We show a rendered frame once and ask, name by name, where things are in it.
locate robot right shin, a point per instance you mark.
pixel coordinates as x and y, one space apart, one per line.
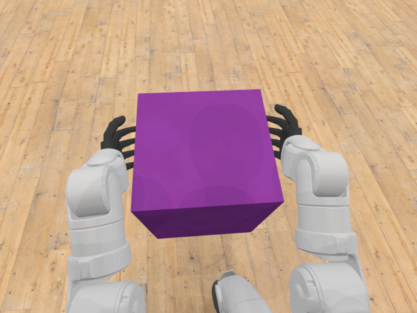
227 273

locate robot left upper arm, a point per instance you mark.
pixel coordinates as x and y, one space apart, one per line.
110 297

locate robot right upper arm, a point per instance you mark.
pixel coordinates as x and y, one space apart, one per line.
327 288

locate right robot thigh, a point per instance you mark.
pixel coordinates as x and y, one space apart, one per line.
236 295

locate right robot hand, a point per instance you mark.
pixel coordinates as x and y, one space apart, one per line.
289 127

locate left robot forearm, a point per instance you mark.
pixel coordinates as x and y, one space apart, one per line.
95 218

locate right robot forearm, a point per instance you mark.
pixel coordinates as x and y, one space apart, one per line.
322 192

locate carton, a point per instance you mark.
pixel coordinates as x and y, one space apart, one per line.
203 163

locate left robot hand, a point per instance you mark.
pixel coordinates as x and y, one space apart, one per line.
112 137

